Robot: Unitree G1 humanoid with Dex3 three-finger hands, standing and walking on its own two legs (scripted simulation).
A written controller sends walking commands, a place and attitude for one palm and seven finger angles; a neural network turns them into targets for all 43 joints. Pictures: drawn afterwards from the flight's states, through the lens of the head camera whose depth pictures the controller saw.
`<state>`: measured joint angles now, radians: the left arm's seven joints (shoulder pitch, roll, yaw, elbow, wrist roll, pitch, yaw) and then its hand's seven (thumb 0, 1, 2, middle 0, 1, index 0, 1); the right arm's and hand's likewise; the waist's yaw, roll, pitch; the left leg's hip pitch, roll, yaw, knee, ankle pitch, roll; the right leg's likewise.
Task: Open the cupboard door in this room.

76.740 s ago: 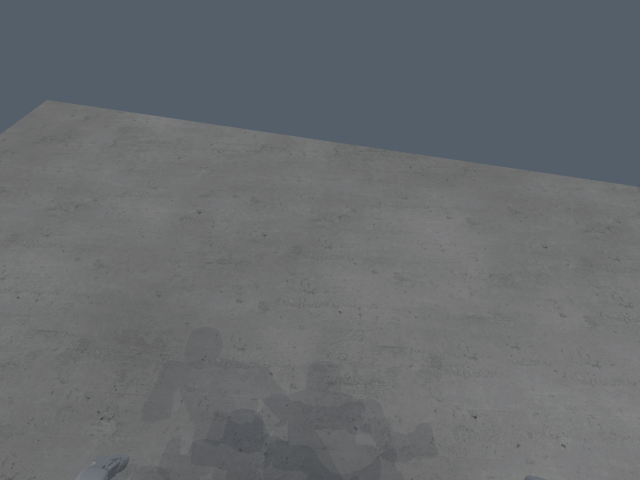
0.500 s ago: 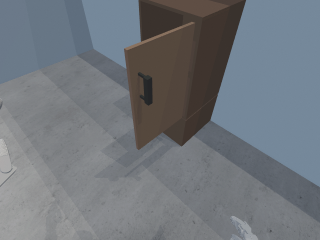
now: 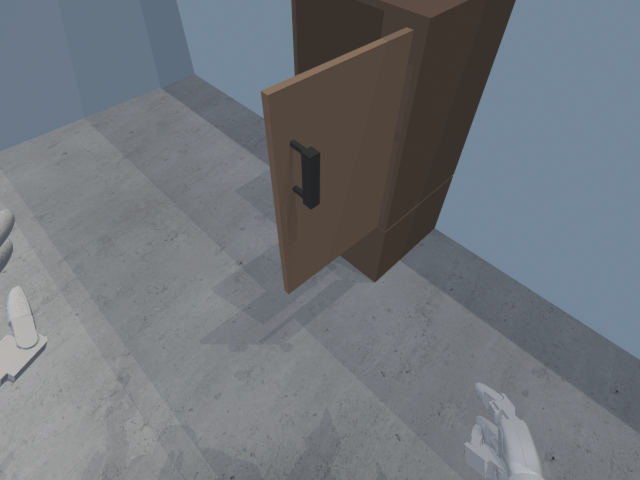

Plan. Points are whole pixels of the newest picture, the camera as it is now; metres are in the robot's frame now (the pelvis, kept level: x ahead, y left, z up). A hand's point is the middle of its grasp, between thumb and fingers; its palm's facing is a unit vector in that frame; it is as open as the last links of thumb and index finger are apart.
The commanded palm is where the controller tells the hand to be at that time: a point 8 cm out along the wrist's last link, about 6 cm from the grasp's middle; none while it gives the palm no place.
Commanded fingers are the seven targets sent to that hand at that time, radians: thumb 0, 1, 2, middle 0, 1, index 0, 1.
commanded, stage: stop stepping back and stand still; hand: left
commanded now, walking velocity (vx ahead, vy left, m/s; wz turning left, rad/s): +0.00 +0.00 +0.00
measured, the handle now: (303, 174) +0.64 +0.07 -0.02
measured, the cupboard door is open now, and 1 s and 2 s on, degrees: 88 88 88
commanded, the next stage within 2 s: let the arm hang, fingers relaxed in 0.48 s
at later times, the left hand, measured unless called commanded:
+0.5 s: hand (25, 343) +0.20 +0.28 +0.15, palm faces +0.37 -0.79 -0.49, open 7.4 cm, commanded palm +0.14 +0.32 +0.18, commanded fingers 0.00 0.90 0.90 -0.20 -0.30 -0.20 -0.30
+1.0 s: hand out of the picture -0.04 +0.19 -0.18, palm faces +0.05 -0.98 -0.18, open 7.0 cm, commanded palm none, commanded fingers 0.00 0.90 0.90 -0.20 -0.30 -0.20 -0.30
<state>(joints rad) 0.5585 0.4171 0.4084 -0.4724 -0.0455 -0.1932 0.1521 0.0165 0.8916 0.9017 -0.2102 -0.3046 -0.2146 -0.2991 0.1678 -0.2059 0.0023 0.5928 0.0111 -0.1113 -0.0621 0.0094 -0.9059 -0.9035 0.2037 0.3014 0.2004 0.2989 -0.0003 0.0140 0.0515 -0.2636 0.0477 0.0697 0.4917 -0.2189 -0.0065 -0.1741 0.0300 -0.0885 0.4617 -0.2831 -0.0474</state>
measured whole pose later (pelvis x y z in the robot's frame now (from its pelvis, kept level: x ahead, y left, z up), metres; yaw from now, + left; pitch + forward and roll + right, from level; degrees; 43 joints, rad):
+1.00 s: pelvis -0.01 +0.02 +0.00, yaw +3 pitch -1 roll -1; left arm 0.31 0.18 0.00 1.08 0.00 0.03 0.02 0.00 0.99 0.90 -0.21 -0.30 -0.21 -0.30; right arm 0.26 -0.19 0.02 1.09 -0.02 0.03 -0.01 0.01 -0.91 -0.90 0.20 0.30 0.20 0.30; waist 0.00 -0.02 0.09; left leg -0.26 0.01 0.04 0.45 -0.18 0.02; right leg -0.15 0.00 -0.12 0.43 -0.26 -0.03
